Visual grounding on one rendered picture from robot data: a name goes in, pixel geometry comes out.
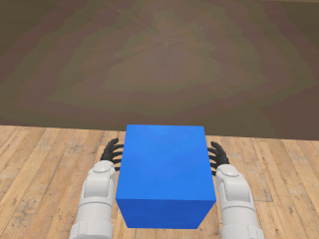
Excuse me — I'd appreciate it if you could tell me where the carton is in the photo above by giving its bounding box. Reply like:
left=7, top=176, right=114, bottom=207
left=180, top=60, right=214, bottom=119
left=115, top=124, right=216, bottom=229

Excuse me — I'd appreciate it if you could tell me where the robot left hand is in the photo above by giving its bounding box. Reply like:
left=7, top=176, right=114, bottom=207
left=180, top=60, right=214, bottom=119
left=100, top=138, right=124, bottom=171

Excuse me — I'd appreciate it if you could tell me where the right robot forearm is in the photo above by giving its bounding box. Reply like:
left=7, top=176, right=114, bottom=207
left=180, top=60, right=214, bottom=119
left=215, top=164, right=265, bottom=239

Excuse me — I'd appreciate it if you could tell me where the left robot forearm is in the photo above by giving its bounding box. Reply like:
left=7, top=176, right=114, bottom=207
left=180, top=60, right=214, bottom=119
left=69, top=160, right=116, bottom=239

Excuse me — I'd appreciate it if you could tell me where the robot right hand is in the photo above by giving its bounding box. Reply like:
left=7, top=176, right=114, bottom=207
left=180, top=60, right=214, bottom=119
left=207, top=141, right=230, bottom=176

